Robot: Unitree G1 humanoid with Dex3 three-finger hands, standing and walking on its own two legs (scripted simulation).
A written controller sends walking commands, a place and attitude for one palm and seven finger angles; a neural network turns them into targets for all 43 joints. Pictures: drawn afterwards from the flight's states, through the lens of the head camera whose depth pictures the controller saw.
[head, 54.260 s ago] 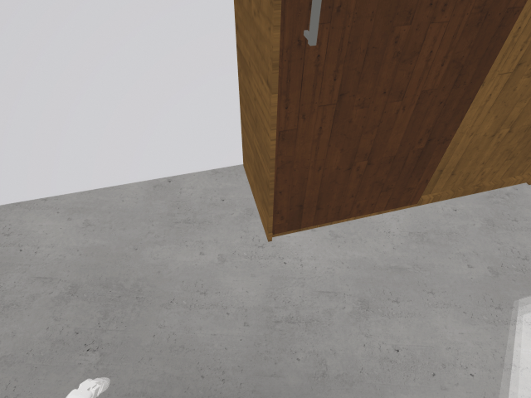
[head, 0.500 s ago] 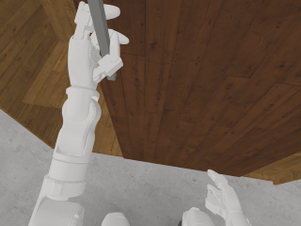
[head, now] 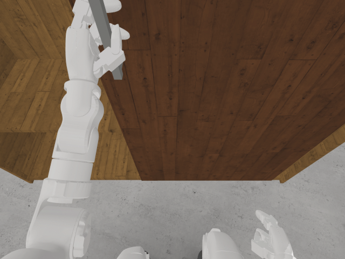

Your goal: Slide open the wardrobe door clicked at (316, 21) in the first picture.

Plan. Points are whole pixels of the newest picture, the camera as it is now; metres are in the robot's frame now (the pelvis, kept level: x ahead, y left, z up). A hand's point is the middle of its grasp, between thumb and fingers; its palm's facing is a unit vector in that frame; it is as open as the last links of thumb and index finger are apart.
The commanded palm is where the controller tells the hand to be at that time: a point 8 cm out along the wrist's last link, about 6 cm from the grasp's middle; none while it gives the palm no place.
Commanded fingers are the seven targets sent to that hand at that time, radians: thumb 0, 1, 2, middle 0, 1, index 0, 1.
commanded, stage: step sideways, sliding the door along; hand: left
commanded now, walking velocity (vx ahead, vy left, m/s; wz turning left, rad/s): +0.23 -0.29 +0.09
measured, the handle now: (107, 27) +0.46 +0.16 +0.24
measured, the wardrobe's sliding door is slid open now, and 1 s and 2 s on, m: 0.65 0.65 0.65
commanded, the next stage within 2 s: stop walking and hold the door there in 0.42 s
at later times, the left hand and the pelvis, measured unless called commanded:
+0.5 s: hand (129, 47) +0.43 +0.12 +0.23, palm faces +0.44 -0.90 -0.02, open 6.4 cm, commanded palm +0.40 +0.09 +0.21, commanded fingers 0.00 0.90 0.90 -0.45 -1.40 -0.45 -1.40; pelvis +0.01 -0.16 +0.00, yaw +6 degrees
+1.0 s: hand (122, 46) +0.43 +0.13 +0.23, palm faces +0.61 -0.76 -0.23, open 6.2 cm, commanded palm +0.38 +0.17 +0.20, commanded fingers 0.00 0.90 0.90 -0.45 -1.40 -0.45 -1.40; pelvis +0.04 -0.22 -0.01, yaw +4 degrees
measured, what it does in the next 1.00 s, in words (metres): steps to the right: right foot, then left foot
